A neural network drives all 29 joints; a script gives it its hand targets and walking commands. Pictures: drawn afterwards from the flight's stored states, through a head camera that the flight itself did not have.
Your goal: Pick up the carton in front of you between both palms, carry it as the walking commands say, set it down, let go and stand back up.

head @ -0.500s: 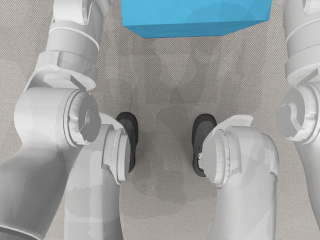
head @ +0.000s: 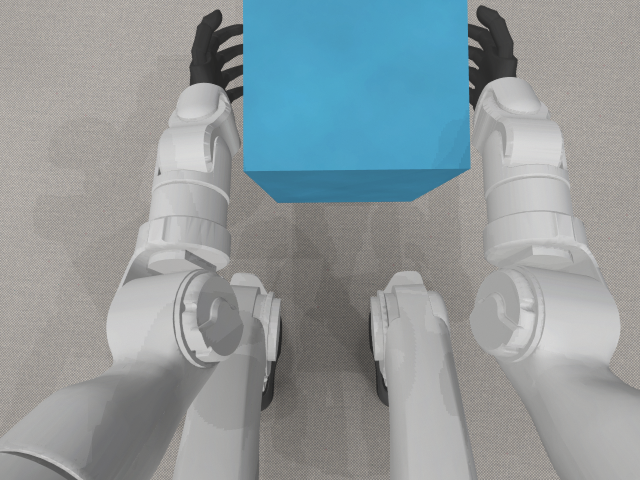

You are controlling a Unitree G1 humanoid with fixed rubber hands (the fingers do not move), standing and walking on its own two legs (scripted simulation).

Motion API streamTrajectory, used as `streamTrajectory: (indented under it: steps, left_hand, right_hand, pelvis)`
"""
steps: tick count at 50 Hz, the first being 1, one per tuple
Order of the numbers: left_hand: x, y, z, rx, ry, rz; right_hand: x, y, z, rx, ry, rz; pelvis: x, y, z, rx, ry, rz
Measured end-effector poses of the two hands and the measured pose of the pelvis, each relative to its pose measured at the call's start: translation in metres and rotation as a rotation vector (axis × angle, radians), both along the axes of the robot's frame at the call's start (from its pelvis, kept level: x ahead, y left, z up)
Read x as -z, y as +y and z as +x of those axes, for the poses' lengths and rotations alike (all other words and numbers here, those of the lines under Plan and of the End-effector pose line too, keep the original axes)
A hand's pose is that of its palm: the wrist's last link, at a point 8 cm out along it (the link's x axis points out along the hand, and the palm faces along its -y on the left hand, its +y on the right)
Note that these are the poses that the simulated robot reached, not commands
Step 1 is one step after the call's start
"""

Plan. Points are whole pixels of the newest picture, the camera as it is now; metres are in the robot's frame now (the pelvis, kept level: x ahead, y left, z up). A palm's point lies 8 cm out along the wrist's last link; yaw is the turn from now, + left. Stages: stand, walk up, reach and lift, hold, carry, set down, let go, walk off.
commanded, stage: reach and lift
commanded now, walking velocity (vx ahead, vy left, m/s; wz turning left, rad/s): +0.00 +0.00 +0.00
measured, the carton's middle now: (347, 111) +0.53 -0.04 -0.14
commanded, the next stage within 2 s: none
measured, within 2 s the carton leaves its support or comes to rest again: neither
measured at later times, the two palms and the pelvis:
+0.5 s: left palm (134, 53) +0.49 +0.12 +0.07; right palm (555, 51) +0.49 -0.18 +0.06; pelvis +0.02 +0.00 +0.11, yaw +0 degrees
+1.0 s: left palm out of the picture +0.44 +0.13 +0.23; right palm out of the picture +0.43 -0.16 +0.22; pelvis +0.07 +0.00 +0.25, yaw -1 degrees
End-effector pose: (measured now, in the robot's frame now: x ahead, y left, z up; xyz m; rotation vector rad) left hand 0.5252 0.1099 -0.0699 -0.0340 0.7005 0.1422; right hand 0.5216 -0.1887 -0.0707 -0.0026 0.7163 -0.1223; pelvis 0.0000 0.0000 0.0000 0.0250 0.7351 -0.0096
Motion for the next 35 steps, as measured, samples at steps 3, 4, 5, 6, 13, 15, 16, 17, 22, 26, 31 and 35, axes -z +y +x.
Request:
streamTrajectory:
  steps: [3, 4, 5, 6, 13, 15, 16, 17, 22, 26, 31, 35]
  left_hand:
    - [-0.018, 0.005, -0.007, -0.006, 0.002, 0.007]
    - [-0.024, 0.007, -0.009, -0.008, 0.000, 0.008]
    - [-0.029, 0.009, -0.010, -0.011, -0.003, 0.009]
    - [-0.033, 0.011, -0.011, -0.012, -0.006, 0.008]
    - [-0.064, 0.014, -0.014, -0.013, -0.026, 0.004]
    - [-0.074, 0.014, -0.015, -0.009, -0.028, 0.004]
    - [-0.079, 0.013, -0.016, -0.007, -0.029, 0.005]
    - [-0.085, 0.013, -0.018, -0.005, -0.029, 0.005]
    - [-0.118, 0.012, -0.026, 0.000, -0.024, 0.007]
    - [-0.146, 0.014, -0.034, 0.000, -0.019, 0.009]
    - [-0.181, 0.018, -0.046, -0.003, -0.017, 0.008]
    - [-0.207, 0.020, -0.054, -0.004, -0.017, 0.006]
  right_hand:
    - [-0.018, 0.005, -0.005, -0.013, 0.002, -0.003]
    - [-0.023, 0.007, -0.005, -0.015, 0.001, -0.004]
    - [-0.028, 0.009, -0.006, -0.018, -0.002, -0.004]
    - [-0.032, 0.010, -0.006, -0.019, -0.005, -0.003]
    - [-0.062, 0.014, -0.011, -0.011, -0.025, 0.001]
    - [-0.072, 0.013, -0.014, -0.005, -0.027, 0.004]
    - [-0.077, 0.013, -0.015, -0.002, -0.028, 0.006]
    - [-0.082, 0.012, -0.017, 0.001, -0.028, 0.008]
    - [-0.114, 0.012, -0.028, 0.014, -0.023, 0.021]
    - [-0.141, 0.014, -0.036, 0.017, -0.018, 0.026]
    - [-0.176, 0.018, -0.047, 0.017, -0.015, 0.025]
    - [-0.202, 0.021, -0.056, 0.018, -0.016, 0.023]
  pelvis:
    - [-0.015, 0.000, -0.004, 0.000, 0.007, 0.001]
    - [-0.019, 0.000, -0.005, -0.001, 0.009, 0.001]
    - [-0.023, 0.000, -0.006, -0.002, 0.011, 0.000]
    - [-0.027, 0.000, -0.007, -0.004, 0.013, 0.000]
    - [-0.050, 0.000, -0.002, -0.011, 0.026, -0.007]
    - [-0.058, 0.000, 0.001, -0.010, 0.025, -0.008]
    - [-0.063, 0.001, 0.003, -0.009, 0.024, -0.008]
    - [-0.067, 0.001, 0.006, -0.008, 0.022, -0.008]
    - [-0.094, 0.000, 0.017, 0.000, 0.000, -0.005]
    - [-0.117, 0.000, 0.026, 0.004, -0.029, -0.005]
    - [-0.146, -0.001, 0.036, 0.004, -0.077, -0.007]
    - [-0.168, -0.001, 0.042, 0.002, -0.119, -0.011]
